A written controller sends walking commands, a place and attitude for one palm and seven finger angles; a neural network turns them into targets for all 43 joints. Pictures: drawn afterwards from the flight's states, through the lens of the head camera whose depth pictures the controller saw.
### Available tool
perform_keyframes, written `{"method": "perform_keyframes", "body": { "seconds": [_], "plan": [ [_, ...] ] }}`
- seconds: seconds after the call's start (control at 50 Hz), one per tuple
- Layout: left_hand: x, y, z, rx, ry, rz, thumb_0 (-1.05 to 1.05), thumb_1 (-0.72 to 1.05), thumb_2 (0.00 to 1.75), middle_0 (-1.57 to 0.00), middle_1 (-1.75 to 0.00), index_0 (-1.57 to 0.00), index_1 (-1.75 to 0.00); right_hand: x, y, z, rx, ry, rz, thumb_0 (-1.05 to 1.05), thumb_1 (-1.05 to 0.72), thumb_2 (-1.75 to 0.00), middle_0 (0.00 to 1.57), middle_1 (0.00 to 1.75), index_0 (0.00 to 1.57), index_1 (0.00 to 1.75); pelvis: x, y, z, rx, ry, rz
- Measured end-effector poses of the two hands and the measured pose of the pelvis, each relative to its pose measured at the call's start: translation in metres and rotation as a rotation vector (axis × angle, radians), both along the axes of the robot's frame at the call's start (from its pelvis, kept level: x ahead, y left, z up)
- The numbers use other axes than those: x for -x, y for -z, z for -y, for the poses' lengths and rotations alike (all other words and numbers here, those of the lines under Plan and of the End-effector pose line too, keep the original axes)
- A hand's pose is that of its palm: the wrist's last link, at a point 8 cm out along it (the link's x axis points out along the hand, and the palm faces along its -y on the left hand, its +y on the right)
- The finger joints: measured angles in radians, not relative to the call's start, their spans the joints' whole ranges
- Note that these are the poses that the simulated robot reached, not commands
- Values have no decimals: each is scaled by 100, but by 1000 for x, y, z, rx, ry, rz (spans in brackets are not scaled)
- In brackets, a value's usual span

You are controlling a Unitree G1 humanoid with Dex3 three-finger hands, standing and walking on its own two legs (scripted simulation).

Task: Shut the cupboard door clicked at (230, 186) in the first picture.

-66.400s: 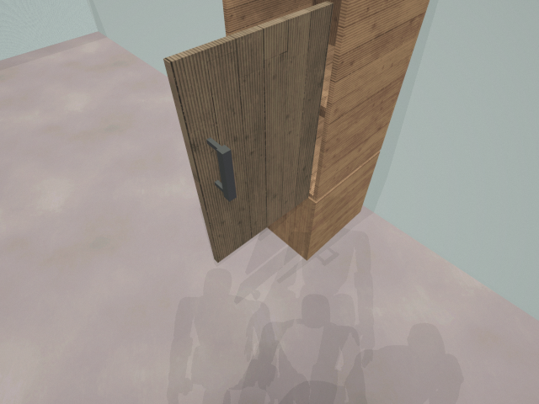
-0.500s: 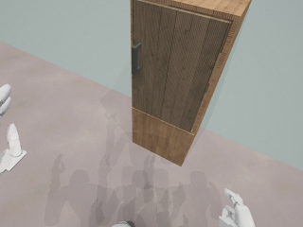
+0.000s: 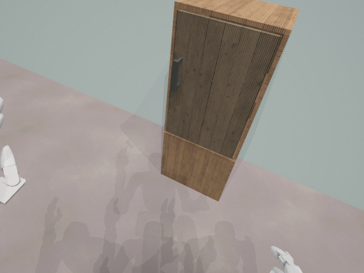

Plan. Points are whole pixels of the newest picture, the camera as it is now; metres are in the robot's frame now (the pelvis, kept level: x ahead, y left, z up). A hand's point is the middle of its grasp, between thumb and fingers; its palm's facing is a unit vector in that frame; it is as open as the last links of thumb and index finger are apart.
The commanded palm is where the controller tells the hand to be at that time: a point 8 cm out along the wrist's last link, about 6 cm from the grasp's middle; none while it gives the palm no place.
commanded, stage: stop stepping back and stand still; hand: left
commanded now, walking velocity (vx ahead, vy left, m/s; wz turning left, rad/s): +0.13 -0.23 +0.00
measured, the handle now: (177, 74) +0.87 +0.11 +0.04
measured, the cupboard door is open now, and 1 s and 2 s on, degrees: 0 0 0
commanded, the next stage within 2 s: let the arm hang, fingers relaxed in 0.70 s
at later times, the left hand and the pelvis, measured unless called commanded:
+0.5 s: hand out of the picture +0.13 +0.32 +0.19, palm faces +0.48 -0.82 -0.31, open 7.4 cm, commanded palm +0.07 +0.35 +0.20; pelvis -0.08 +0.05 +0.01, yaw -1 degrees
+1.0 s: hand out of the picture +0.10 +0.26 -0.09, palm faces +0.04 -0.96 -0.29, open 7.4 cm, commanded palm none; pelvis -0.06 +0.06 +0.01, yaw +1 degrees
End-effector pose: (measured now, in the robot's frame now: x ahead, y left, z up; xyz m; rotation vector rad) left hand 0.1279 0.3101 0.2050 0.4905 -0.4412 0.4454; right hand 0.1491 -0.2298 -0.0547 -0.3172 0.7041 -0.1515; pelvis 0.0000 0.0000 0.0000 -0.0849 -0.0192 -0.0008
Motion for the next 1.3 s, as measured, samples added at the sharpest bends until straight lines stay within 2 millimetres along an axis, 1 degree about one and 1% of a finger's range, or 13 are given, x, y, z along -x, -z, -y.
{"method": "perform_keyframes", "body": {
  "seconds": [0.12, 0.22, 0.28, 0.44, 0.56, 0.68, 0.8, 0.84, 0.92, 0.98, 1.04, 1.08, 1.3],
  "plan": [
    [-18, 9, -21, 152, -31, -62, 2, 89, 90, -20, -30, -21, -30, 52, -10, -23, -73, 59, -15, 1, -91, -90, 20, 30, 20, 30, 33, -19, -10, -12, 4, 32],
    [12, -11, 9, 50, 133, -178, 2, 89, 90, -20, -30, -21, -30, 88, -25, -30, -108, 83, -16, 1, -90, -90, 20, 30, 20, 30, 52, -34, -16, -14, 33, -1],
    [34, -18, 12, -88, 173, -189, 2, 89, 90, -21, -30, -21, -30, 101, -11, -23, -88, 91, -27, 1, -90, -90, 20, 30, 20, 30, 70, -20, -20, -69, 76, -21],
    [42, -6, -38, 35, -1, -71, 1, 89, 90, -21, -30, -22, -30, 141, 8, -12, -16, 175, -123, 1, -91, -90, 20, 30, 20, 30, 79, -14, -40, -63, 40, 4],
    [39, 13, -47, 71, 18, -105, 2, 89, 90, -21, -30, -21, -30, 139, 13, -28, 6, 189, -95, 1, -91, -90, 20, 30, 20, 30, 80, -6, -59, -81, 21, 20],
    [39, -11, -39, -71, 36, -145, 2, 89, 90, -21, -30, -21, -30, 119, 14, -60, -107, 108, -78, 1, -91, -90, 20, 30, 20, 30, 76, -13, -53, -79, 17, 2],
    [35, -10, -38, -62, -26, -183, 2, 89, 90, -21, -30, -22, -30, 91, 27, -65, -165, 58, -99, 1, -91, -90, 20, 30, 20, 30, 61, -13, -50, -66, 15, -19],
    [22, 19, -43, -23, -33, -286, 1, 89, 90, -21, -30, -21, -30, 81, 34, -62, -176, 21, -110, 1, -91, -90, 20, 30, 20, 30, 57, -12, -53, -69, -11, -31],
    [5, 148, -42, 236, -54, -755, 1, 90, 90, -20, -30, -20, -30, 67, 53, -54, -152, -15, -180, 1, -91, -90, 20, 30, 20, 30, 56, -4, -60, -84, -31, -41],
    [32, 243, -9, 401, -27, -1138, 1, 91, 90, -19, -30, -20, -30, 68, 53, -48, -128, 0, -218, 1, -91, -90, 20, 30, 20, 30, 58, -5, -60, -98, -26, -30],
    [81, 303, 33, 529, 24, -1430, 1, 91, 90, -19, -30, -20, -30, 82, 46, -43, -99, 31, -273, 1, -91, -90, 20, 30, 20, 30, 59, -9, -58, -103, -24, -19],
    [108, 321, 48, 645, -7, -1495, -1, 94, 90, -20, -30, -20, -30, 97, 43, -41, -76, 49, -330, 0, -91, -90, 20, 30, 20, 30, 60, -13, -56, -99, -29, -15],
    [177, 318, 11, 621, -164, -1671, -3, 96, 90, -20, -30, -21, -30, 184, 56, -57, -126, 131, -590, 0, -91, -90, 20, 30, 20, 30, 63, -28, -57, -76, -21, 9]
  ]
}}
